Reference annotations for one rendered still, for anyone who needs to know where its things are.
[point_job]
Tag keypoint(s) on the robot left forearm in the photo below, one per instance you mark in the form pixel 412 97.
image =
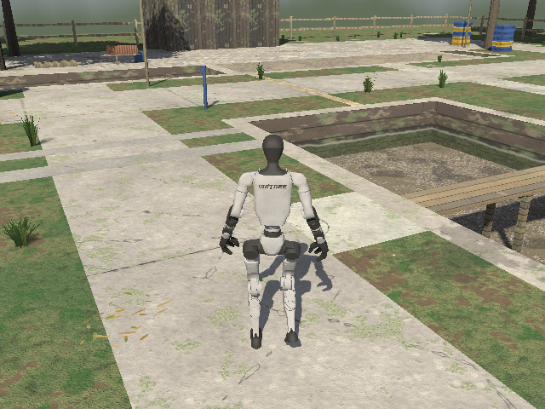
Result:
pixel 229 226

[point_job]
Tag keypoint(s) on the robot right foot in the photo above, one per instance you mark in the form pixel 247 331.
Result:
pixel 291 337

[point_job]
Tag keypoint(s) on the robot right hand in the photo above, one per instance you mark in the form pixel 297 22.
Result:
pixel 321 247

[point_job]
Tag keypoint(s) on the robot left hand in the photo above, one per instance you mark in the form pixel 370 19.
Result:
pixel 232 242

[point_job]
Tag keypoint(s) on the robot right upper arm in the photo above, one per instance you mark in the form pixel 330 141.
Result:
pixel 299 180

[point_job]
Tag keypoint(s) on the robot right forearm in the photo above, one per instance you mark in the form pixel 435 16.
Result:
pixel 316 229

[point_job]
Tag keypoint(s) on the robot left upper arm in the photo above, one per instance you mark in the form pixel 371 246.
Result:
pixel 246 179

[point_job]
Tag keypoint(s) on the right robot shin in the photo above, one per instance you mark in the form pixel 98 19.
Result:
pixel 289 305

